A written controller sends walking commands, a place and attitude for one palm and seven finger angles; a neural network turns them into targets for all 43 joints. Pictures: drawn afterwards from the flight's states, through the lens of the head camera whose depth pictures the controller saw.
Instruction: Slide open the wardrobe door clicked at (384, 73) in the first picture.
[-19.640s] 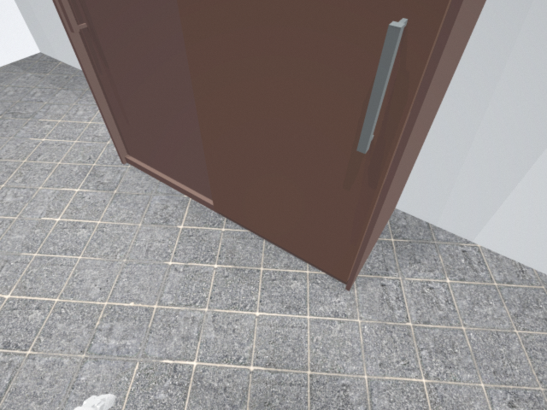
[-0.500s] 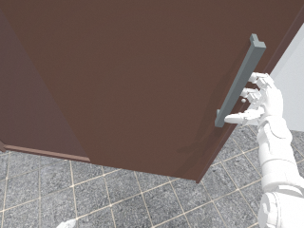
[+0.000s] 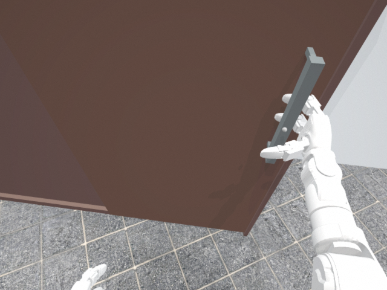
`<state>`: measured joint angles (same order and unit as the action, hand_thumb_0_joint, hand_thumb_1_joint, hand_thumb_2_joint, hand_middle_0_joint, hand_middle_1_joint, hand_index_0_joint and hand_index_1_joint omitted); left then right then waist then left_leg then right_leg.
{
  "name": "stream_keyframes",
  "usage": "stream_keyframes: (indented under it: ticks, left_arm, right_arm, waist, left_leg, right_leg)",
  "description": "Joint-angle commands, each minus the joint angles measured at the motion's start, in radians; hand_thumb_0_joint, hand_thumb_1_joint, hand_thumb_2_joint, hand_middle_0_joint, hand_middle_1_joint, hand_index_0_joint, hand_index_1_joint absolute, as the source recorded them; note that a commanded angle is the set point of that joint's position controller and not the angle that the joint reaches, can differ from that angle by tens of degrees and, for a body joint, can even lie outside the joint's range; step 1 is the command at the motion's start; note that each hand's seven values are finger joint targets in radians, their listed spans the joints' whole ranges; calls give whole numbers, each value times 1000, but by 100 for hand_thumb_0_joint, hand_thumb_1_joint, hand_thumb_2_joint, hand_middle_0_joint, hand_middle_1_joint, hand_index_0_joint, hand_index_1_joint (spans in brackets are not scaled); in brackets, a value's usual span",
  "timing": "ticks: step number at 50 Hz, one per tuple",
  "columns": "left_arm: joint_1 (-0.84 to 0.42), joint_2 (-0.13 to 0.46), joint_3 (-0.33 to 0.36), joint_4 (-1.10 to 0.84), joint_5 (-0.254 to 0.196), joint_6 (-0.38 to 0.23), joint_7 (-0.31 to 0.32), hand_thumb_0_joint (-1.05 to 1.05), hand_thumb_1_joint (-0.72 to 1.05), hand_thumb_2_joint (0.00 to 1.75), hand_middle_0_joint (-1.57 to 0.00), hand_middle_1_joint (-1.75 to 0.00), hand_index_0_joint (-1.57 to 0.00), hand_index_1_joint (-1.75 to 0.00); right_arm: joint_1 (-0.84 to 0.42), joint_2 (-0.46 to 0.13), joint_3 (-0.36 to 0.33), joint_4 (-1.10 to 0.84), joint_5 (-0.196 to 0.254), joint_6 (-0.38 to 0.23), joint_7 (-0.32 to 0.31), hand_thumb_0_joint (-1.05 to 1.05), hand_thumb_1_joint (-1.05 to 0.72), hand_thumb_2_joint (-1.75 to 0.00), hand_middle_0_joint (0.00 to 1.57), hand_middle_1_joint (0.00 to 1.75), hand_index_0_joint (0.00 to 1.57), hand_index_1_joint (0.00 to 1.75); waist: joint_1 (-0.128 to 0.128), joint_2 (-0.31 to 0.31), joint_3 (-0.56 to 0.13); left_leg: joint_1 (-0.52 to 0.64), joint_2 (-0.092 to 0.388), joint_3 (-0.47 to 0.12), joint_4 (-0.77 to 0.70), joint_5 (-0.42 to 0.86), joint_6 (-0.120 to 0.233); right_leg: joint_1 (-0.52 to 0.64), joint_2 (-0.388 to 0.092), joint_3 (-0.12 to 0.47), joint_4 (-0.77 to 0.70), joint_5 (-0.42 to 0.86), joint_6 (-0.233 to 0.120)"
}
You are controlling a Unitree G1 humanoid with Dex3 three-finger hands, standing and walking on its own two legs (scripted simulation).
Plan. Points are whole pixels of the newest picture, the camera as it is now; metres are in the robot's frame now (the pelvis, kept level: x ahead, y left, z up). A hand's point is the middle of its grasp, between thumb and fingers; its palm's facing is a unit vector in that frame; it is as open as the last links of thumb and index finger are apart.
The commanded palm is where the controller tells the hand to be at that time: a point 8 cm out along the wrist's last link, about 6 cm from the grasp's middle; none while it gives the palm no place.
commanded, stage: slide the fingers in behind the handle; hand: right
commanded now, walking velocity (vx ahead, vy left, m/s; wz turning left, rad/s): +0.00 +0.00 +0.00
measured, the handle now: (286, 114) +0.48 -0.15 +0.12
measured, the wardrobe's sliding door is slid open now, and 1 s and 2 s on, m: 0.00 0.00 0.00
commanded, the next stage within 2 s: grip the handle and tug to test in 0.94 s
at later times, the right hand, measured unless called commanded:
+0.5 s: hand (278, 129) +0.43 -0.13 +0.12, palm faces +0.04 +1.00 +0.01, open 14.0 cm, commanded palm +0.40 -0.18 +0.13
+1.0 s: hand (280, 131) +0.42 -0.13 +0.12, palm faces +0.04 +1.00 +0.01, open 14.1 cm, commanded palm +0.39 -0.17 +0.13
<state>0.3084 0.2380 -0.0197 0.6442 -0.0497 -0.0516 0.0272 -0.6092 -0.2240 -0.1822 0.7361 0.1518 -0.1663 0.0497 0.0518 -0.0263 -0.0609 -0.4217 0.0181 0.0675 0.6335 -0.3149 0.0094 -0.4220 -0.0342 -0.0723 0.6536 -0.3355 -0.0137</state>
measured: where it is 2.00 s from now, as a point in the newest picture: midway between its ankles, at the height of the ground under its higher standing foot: outside the picture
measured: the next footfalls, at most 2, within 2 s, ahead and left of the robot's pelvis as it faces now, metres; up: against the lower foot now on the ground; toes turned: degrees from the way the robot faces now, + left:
none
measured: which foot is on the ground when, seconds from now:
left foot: down 0.00-1.00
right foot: down 0.00-1.00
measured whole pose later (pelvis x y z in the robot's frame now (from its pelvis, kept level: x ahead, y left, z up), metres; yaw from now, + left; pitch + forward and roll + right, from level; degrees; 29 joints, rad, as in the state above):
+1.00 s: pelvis +0.00 +0.00 +0.00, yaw +0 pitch +5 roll +0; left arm 0.30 0.24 -0.01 0.65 -0.05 -0.05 0.02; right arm -0.58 -0.20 -0.16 0.70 0.15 -0.16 0.01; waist 0.05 -0.02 -0.06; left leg -0.40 0.02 0.07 0.62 -0.31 0.01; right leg -0.40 -0.03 -0.07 0.64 -0.33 -0.01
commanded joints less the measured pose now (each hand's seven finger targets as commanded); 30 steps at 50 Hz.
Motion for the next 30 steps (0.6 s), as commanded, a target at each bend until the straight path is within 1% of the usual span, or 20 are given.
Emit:
stream_keyframes:
  ticks: [1,2,3,4,5,7,8,9,10,12,13,15,17,19,20,21,23,27,28,30]
  left_arm:
    - [2,141,52,-106,-5,-34,8,0,90,90,-20,-30,-20,-30]
    - [-2,138,52,-105,-6,-35,8,0,90,90,-20,-30,-20,-30]
    - [2,140,52,-103,-4,-33,8,0,90,90,-20,-30,-20,-30]
    - [5,143,52,-97,-5,-31,10,0,90,90,-20,-30,-20,-30]
    - [4,145,52,-97,-5,-29,11,0,90,90,-20,-30,-20,-30]
    - [-9,137,50,-105,-5,-32,12,0,90,90,-20,-30,-20,-30]
    - [-1,138,50,-100,-4,-30,12,0,90,90,-20,-30,-20,-30]
    - [3,139,51,-96,-3,-31,11,0,90,90,-20,-30,-20,-30]
    - [0,139,52,-97,-3,-32,11,0,90,90,-20,-30,-20,-30]
    - [0,137,50,-95,-2,-32,11,0,90,90,-20,-30,-20,-30]
    - [8,142,52,-93,0,-30,12,0,90,90,-20,-30,-20,-30]
    - [0,139,52,-99,-3,-31,10,0,90,90,-20,-30,-20,-30]
    - [0,138,50,-96,-6,-30,12,0,90,90,-20,-30,-20,-30]
    - [6,140,53,-97,-4,-29,12,0,90,90,-20,-30,-20,-30]
    - [1,137,52,-98,-5,-29,11,0,90,90,-20,-30,-20,-30]
    - [2,137,52,-100,-5,-31,10,0,90,90,-20,-30,-20,-30]
    - [8,141,55,-96,-4,-29,10,0,90,90,-20,-30,-20,-30]
    - [3,138,56,-102,-4,-32,6,0,90,90,-20,-30,-20,-30]
    - [11,143,59,-98,-1,-29,7,0,90,90,-20,-30,-20,-30]
    - [3,138,56,-104,-4,-28,5,0,90,90,-20,-30,-20,-30]
  right_arm:
    - [-434,-151,-25,-250,13,-69,-2,0,50,-30,30,120,30,120]
    - [-442,-130,-4,-255,9,-68,-2,0,50,-30,30,120,30,120]
    - [-434,-124,-1,-235,7,-62,-6,0,50,-30,30,120,30,120]
    - [-437,-147,-22,-210,6,-56,-10,0,50,-30,30,120,30,120]
    - [-459,-170,-36,-216,6,-56,-14,0,50,-30,30,120,30,120]
    - [-460,-145,-16,-249,3,-62,-16,0,50,-30,30,120,30,120]
    - [-469,-140,-9,-236,2,-64,-19,0,50,-30,30,120,30,120]
    - [-478,-158,-26,-241,2,-71,-22,0,50,-30,30,120,30,120]
    - [-451,-166,-40,-227,3,-71,-22,0,50,-30,30,120,30,120]
    - [-474,-157,-29,-220,6,-76,-18,0,50,-30,30,120,30,120]
    - [-463,-171,-38,-215,4,-80,-19,0,50,-30,30,120,30,120]
    - [-450,-167,-40,-215,7,-81,-13,0,50,-30,30,120,30,120]
    - [-455,-169,-36,-203,8,-80,-7,0,50,-30,30,120,30,120]
    - [-457,-176,-42,-212,7,-84,-8,0,50,-30,30,120,30,120]
    - [-444,-149,-22,-206,11,-81,-4,0,50,-30,30,120,30,120]
    - [-458,-150,-24,-223,14,-83,-3,0,50,-30,30,120,30,120]
    - [-440,-151,-22,-213,13,-83,-6,0,50,-30,30,120,30,120]
    - [-421,-141,-24,-237,15,-87,-7,0,50,-30,30,120,30,120]
    - [-418,-167,-38,-243,10,-90,-10,0,50,-30,30,120,30,120]
    - [-402,-158,-35,-258,11,-86,-8,0,50,-30,30,120,30,120]
  waist:
    - [6,36,-311]
    - [7,25,-304]
    - [13,46,-285]
    - [15,74,-270]
    - [13,64,-272]
    - [5,12,-300]
    - [15,37,-291]
    - [13,55,-305]
    - [2,30,-306]
    - [12,33,-290]
    - [12,83,-294]
    - [7,44,-305]
    - [10,35,-286]
    - [9,49,-307]
    - [9,30,-293]
    - [6,12,-306]
    - [11,59,-297]
    - [2,32,-312]
    - [3,64,-326]
    - [-2,39,-318]
  left_leg:
    - [109,-32,-26,-62,337,12]
    - [103,-31,-25,-61,333,13]
    - [98,-31,-26,-68,325,11]
    - [95,-32,-27,-74,314,8]
    - [102,-30,-33,-78,305,7]
    - [111,-28,-35,-74,303,12]
    - [114,-27,-35,-77,306,11]
    - [117,-30,-34,-75,312,9]
    - [120,-30,-38,-75,309,10]
    - [116,-29,-39,-80,309,8]
    - [137,-27,-40,-81,314,7]
    - [135,-28,-45,-81,325,6]
    - [131,-27,-48,-89,307,6]
    - [140,-28,-48,-86,322,6]
    - [132,-28,-45,-87,325,7]
    - [132,-28,-44,-83,323,8]
    - [142,-28,-43,-87,324,7]
    - [144,-29,-44,-81,347,7]
    - [163,-28,-42,-78,360,7]
    - [160,-28,-43,-76,380,7]
  right_leg:
    - [173,18,66,-71,299,-11]
    - [172,18,65,-73,293,-10]
    - [162,18,64,-70,283,-15]
    - [149,19,63,-75,261,-16]
    - [141,22,61,-78,244,-16]
    - [156,26,58,-79,245,-14]
    - [152,25,60,-74,249,-18]
    - [158,24,63,-77,253,-18]
    - [154,26,57,-77,247,-16]
    - [145,27,54,-77,237,-16]
    - [136,26,57,-75,241,-20]
    - [141,30,48,-76,239,-20]
    - [130,31,44,-78,217,-20]
    - [137,30,48,-78,233,-22]
    - [140,30,44,-78,236,-20]
    - [145,31,45,-77,236,-18]
    - [134,28,49,-75,239,-21]
    - [145,31,44,-74,256,-20]
    - [146,29,47,-72,270,-22]
    - [150,30,43,-74,285,-20]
